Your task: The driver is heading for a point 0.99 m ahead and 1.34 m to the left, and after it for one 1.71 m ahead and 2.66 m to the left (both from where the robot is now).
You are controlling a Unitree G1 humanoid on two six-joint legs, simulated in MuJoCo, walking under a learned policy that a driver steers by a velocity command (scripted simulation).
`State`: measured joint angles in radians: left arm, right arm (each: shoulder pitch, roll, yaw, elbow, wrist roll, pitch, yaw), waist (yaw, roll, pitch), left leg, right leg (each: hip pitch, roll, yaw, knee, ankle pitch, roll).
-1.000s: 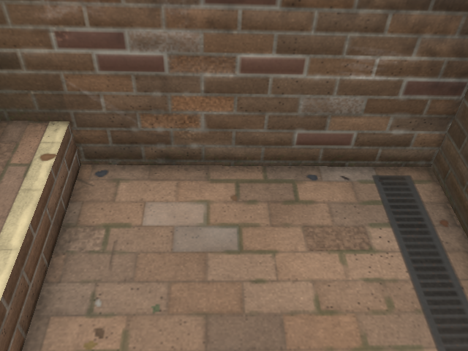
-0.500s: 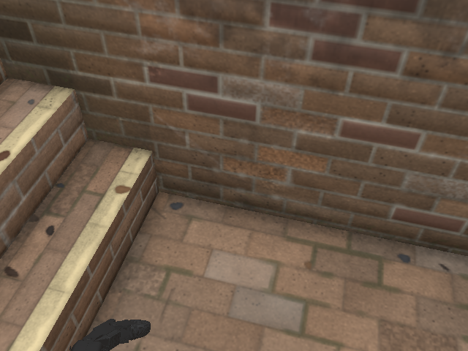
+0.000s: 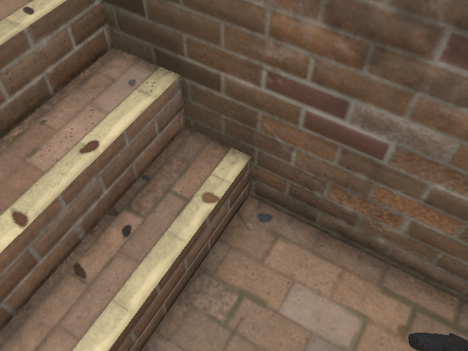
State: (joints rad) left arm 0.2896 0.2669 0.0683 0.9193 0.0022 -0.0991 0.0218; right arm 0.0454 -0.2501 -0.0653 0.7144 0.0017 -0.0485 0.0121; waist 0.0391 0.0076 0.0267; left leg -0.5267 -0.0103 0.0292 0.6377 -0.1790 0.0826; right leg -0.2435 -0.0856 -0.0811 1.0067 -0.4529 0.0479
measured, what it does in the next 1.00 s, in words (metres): walks ahead, turning left: right foot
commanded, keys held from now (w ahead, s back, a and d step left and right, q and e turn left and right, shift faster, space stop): w+q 1.00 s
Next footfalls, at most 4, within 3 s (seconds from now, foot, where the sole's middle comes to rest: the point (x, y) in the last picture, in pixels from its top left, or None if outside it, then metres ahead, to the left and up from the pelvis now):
0.36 right None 0.37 -0.10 -0.76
1.06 left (44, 332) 0.39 0.46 -0.54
1.80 right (73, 152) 0.75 0.44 -0.35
2.52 left None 0.70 0.76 -0.14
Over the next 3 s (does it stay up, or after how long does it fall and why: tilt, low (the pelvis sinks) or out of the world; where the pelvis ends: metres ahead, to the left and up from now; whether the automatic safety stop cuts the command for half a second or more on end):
stays up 0.86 0.84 0.73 its command is cut before an obstacle after 0.5 s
